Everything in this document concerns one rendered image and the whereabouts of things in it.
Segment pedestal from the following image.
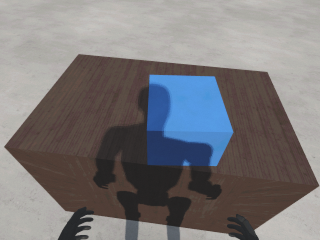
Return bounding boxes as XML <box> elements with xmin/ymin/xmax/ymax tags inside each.
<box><xmin>4</xmin><ymin>54</ymin><xmax>319</xmax><ymax>235</ymax></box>

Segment right robot hand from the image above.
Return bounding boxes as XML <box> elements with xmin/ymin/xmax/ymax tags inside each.
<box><xmin>227</xmin><ymin>214</ymin><xmax>259</xmax><ymax>240</ymax></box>

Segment carton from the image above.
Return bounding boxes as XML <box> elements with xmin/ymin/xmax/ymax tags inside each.
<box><xmin>146</xmin><ymin>74</ymin><xmax>233</xmax><ymax>166</ymax></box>

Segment left robot hand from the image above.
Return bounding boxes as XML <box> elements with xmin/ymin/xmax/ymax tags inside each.
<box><xmin>58</xmin><ymin>206</ymin><xmax>94</xmax><ymax>240</ymax></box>

